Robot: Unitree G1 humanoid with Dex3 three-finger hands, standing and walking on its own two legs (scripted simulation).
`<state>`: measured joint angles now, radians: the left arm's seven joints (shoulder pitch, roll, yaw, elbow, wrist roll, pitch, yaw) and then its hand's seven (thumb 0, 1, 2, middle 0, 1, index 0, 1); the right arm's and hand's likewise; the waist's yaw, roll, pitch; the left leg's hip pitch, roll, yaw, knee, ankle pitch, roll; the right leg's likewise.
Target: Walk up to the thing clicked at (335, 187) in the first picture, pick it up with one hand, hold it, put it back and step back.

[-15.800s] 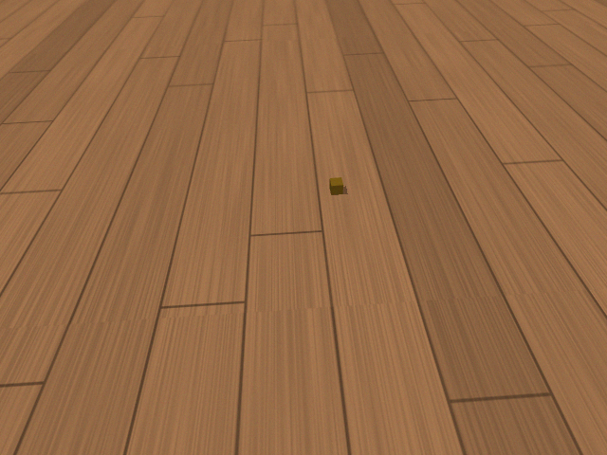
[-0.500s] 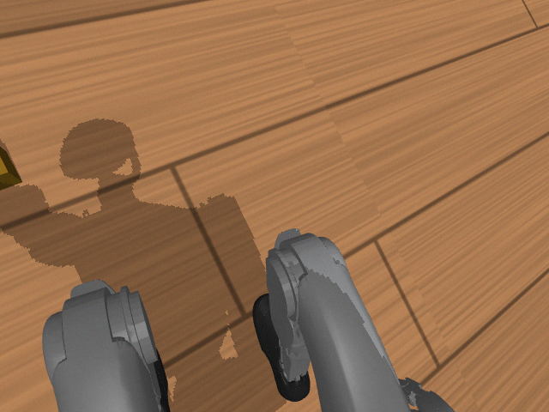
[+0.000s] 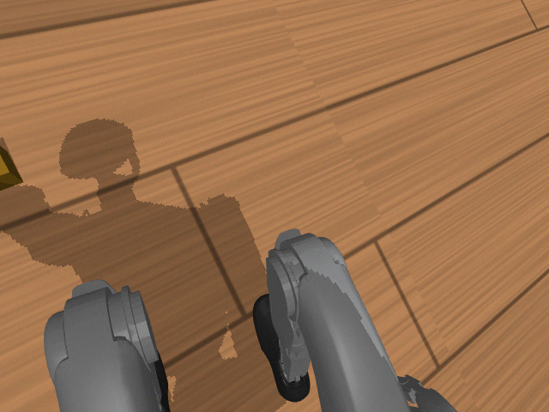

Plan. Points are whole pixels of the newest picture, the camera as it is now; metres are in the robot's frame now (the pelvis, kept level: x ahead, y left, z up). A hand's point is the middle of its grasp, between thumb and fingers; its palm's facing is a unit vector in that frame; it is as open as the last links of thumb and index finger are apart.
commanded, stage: rise first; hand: left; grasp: from above
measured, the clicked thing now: out of the picture +0.52 +0.34 -0.29
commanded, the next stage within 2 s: approach in 1.16 s
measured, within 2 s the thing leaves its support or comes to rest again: neither
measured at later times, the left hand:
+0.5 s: hand out of the picture +0.48 +0.36 -0.16, palm faces -0.40 -0.13 -0.91, open 14.3 cm
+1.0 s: hand out of the picture +0.48 +0.36 -0.16, palm faces -0.41 -0.13 -0.90, open 14.4 cm
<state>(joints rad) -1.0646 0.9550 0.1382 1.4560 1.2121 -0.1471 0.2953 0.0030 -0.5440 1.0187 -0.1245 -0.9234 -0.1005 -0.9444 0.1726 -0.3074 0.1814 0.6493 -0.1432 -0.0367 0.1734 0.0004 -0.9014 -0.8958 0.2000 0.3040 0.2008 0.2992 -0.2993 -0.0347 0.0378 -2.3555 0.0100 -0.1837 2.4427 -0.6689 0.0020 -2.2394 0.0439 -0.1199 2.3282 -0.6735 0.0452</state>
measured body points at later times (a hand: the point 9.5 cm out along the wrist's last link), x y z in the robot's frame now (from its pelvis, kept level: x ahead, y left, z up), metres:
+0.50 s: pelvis +0.00 +0.00 +0.00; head +0.26 +0.09 +0.35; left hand +0.50 +0.36 -0.11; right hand +0.04 -0.27 -0.09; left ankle +0.07 +0.13 -0.29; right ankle +0.11 -0.12 -0.29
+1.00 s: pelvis +0.00 +0.00 +0.00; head +0.25 +0.10 +0.36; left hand +0.50 +0.37 -0.11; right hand +0.05 -0.26 -0.08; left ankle +0.07 +0.13 -0.29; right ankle +0.11 -0.12 -0.29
